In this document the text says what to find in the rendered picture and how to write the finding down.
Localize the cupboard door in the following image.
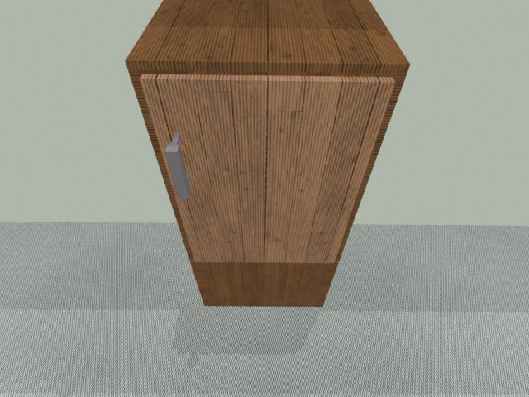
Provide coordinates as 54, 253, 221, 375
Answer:
139, 74, 396, 263

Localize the handle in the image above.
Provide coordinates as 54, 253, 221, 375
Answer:
165, 132, 190, 199

